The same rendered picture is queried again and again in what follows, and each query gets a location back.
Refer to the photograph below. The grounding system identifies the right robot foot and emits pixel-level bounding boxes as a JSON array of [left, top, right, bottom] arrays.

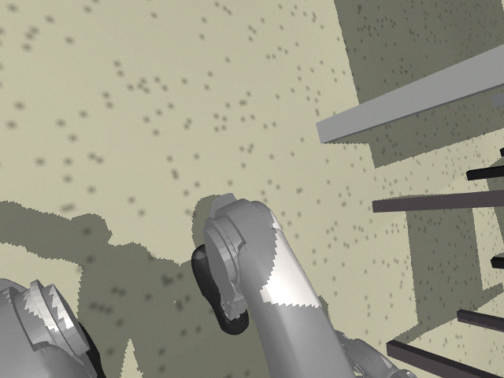
[[191, 244, 249, 335]]

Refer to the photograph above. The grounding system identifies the left robot foot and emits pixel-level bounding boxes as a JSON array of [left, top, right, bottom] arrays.
[[78, 321, 106, 378]]

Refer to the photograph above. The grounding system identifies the right robot hand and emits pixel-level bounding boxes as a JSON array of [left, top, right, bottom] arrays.
[[335, 330, 399, 378]]

